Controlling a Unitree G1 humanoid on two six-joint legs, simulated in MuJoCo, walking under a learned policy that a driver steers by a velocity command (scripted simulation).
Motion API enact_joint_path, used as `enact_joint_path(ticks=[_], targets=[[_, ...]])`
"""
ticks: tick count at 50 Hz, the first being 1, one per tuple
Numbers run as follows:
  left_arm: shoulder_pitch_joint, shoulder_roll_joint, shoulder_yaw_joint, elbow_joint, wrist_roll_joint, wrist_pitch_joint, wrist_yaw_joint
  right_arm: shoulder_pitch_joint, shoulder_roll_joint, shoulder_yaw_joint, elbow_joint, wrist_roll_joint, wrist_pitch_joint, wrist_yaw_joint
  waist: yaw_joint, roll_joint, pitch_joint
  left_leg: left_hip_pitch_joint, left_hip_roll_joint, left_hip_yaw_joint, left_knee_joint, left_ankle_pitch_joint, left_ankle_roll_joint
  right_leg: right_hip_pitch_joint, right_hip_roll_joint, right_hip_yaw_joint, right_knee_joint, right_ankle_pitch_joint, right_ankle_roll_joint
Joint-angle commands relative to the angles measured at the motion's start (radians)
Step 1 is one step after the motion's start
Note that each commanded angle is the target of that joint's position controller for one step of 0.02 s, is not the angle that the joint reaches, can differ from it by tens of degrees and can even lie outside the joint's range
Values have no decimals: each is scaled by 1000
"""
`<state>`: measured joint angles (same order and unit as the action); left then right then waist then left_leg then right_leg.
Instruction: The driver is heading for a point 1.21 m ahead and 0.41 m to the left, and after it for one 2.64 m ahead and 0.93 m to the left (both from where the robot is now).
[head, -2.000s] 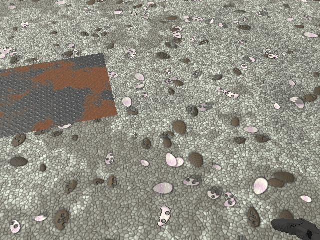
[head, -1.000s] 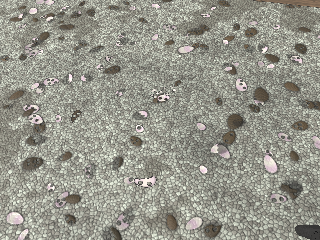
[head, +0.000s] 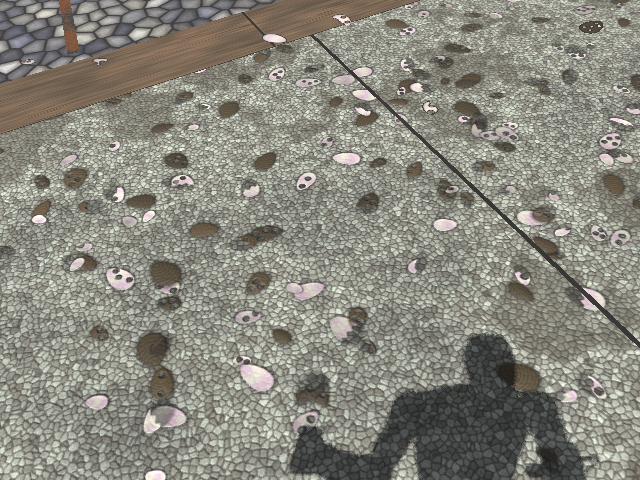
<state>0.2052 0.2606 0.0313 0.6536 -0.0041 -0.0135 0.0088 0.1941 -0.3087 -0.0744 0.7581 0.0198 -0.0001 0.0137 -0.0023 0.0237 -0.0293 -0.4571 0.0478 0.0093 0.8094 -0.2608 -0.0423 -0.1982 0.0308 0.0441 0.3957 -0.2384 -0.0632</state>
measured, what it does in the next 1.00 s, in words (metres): walks ahead: left foot, then right foot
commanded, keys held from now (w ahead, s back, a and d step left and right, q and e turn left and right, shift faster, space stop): w+shift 0.62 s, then w+q+shift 0.38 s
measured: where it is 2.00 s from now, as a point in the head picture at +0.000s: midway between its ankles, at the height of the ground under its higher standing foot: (218, 201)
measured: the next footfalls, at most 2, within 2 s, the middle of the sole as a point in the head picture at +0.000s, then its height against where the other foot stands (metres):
left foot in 0.22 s outside the picture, level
right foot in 0.68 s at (374, 434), level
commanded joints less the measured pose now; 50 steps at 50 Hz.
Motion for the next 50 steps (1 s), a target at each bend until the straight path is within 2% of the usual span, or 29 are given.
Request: enact_joint_path(ticks=[1, 7, 9, 10, 11, 12, 13, 14, 16, 19, 23, 26, 29, 31, 32, 33, 34, 35, 36, 37, 38, 39, 40, 41, 43, 44, 46, 48, 50], targets=[[51, 213, 66, -21, -10, -36, 0, -134, -90, -16, -102, 4, -59, 10, 67, -162, 58, -178, 30, -24, -103, 6, 30, 111, -306, 337, -238, -338, -169], [52, 212, 66, -9, -29, -50, -21, -109, -56, 9, -109, 13, -104, 23, 39, -129, 71, 17, 8, 32, -244, 23, 72, -18, -277, 270, -201, -290, -160], [45, 190, 57, -5, -27, -47, -27, -7, -65, 7, -79, 14, -110, 21, -20, -99, 45, 196, -17, 65, -286, 36, 92, -112, -244, 226, -130, -285, -138], [29, 152, 43, -10, -17, -50, -29, 116, -88, -3, -43, 17, -110, 13, -76, -75, 8, 357, -13, 54, -277, 17, 106, -203, -208, 184, -27, -234, -115], [-21, 81, 20, -33, -3, -60, -33, 306, -157, -26, -4, 8, -112, 0, -165, 67, -49, 566, 113, -136, -353, -120, 154, -366, -106, 72, 312, -124, -57], [-12, 33, 4, -96, -20, -92, -29, 391, -270, -52, -3, -12, -113, 5, -160, 328, -105, 762, 328, -634, -531, -487, 292, -685, 10, -8, 691, -248, 4], [-41, 111, 20, -98, -42, -106, -24, 358, -198, -32, -21, -14, -117, 13, -158, 181, -65, 746, 362, -763, -579, -673, 318, -835, -25, 82, 862, -245, -1], [-75, 128, 25, -104, -47, -112, -27, 315, -160, -17, -36, -15, -119, 12, -138, 132, 10, 706, 346, -677, -574, -596, 298, -917, -66, 80, 915, -155, -14], [-65, 106, 19, -90, -13, -111, -30, 261, -116, 4, -50, -24, -109, 14, -86, 49, 49, 577, 273, -507, -588, -420, 273, -861, -129, 54, 861, -27, -5], [-42, 82, 18, -78, -23, -85, -40, 228, -74, 24, -46, -25, -110, 12, -26, 81, 122, 400, 194, -345, -668, -253, 251, -772, -152, 29, 778, 98, 28], [-159, 58, 6, -104, -10, -85, -40, 271, -66, 33, -4, -20, -110, -9, -42, 39, 174, 336, 132, -150, -738, 74, 223, -715, -127, -41, 564, 301, 62], [-291, 24, -9, -132, -19, -104, -67, 355, -63, 42, 47, -8, -108, -22, -84, 35, 195, 353, 123, -65, -788, 230, 206, -592, -91, -98, 357, 416, 48], [-372, 27, -7, -157, -29, -117, -95, 386, -85, 42, 81, 5, -94, -28, -81, 54, 202, 483, 150, -14, -763, 427, 193, -522, -50, -121, 182, 400, 14], [-376, 64, 8, -172, -29, -117, -101, 384, -128, 34, 94, -6, -84, -33, -43, 122, 143, 594, 185, 0, -654, 885, 187, -431, 13, -159, 157, 306, -20], [-332, 96, 22, -174, -28, -109, -93, 395, -139, 31, 107, -16, -76, -38, 1, 168, 87, 631, 205, -18, -556, 1128, 182, -336, 40, -156, 171, 232, -38], [-188, 143, 45, -149, -35, -95, -77, 385, -159, 27, 116, -30, -63, -40, 91, 208, -6, 631, 222, -38, -387, 1296, 179, -166, 53, -136, 192, 166, -61], [73, 182, 68, -84, -45, -80, -54, 317, -177, 23, 106, -39, -50, -42, 238, 205, -120, 488, 203, -21, -120, 1290, 157, 146, 17, -102, 166, 185, -85], [305, 260, 86, -21, -35, -62, -28, 312, -94, 47, 60, -65, -59, -44, 279, 72, -307, 159, 129, -47, 231, 788, 153, 585, -216, 170, 274, -16, -97], [298, 284, 87, -7, -4, -84, -40, 481, 85, 88, 41, -15, -90, -22, 117, -298, -515, -178, -61, -172, 561, -190, 125, 847, -445, 732, 83, -577, -245], [301, 172, 69, 5, 4, -87, -32, 307, -82, 50, 25, 44, -114, -18, 199, -265, -403, -253, -24, -195, 620, -154, 142, 733, -395, 768, -93, -607, -177], [234, 136, 59, 18, 11, -92, -25, 179, -105, 34, -18, 69, -119, -19, 187, -206, -192, -327, 11, -161, 640, -95, 138, 576, -379, 578, -102, -436, -137], [182, 130, 58, 33, 14, -98, -27, 128, -74, 41, -33, 52, -121, -22, 140, -52, -97, -296, 54, -155, 601, -45, 136, 399, -356, 459, -130, -252, -122], [130, 101, 53, 47, 28, -107, -31, 120, -54, 33, -31, 34, -110, -20, 82, -20, -21, -250, 91, -150, 566, 6, 130, 245, -323, 343, -153, -147, -114], [89, 60, 44, 61, 39, -117, -33, 179, -28, 32, -21, 38, -86, -15, 23, -67, -5, -184, 126, -163, 560, 36, 122, 146, -308, 264, -177, -100, -114], [20, 25, 41, 85, 8, -122, -41, 201, 11, 30, -13, 43, -39, -12, -24, -102, 70, -171, 162, -146, 537, 8, 110, 24, -287, 99, -237, -17, -95], [-8, 31, 43, 93, 0, -124, -42, 176, 24, 31, -24, 39, -21, -13, -39, -104, 123, -195, 172, -137, 525, 10, 102, -38, -283, 28, -262, 33, -76], [-34, 55, 47, 95, 15, -128, -37, 104, 17, 32, -61, 24, -11, -13, -46, -87, 184, -233, 164, -114, 454, 126, 84, -107, -236, -110, -293, 138, -59], [-37, 77, 49, 90, 26, -131, -24, 39, 6, 32, -87, 16, -21, -5, -39, -63, 208, -236, 136, -63, 318, 281, 77, -112, -190, -214, -310, 205, -59], [13, 119, 55, 97, 19, -131, -12, -35, -3, 35, -107, 11, -36, 17, -5, 1, 210, -222, 111, 0, 155, 404, 98, -30, -186, -275, -321, 262, -42]])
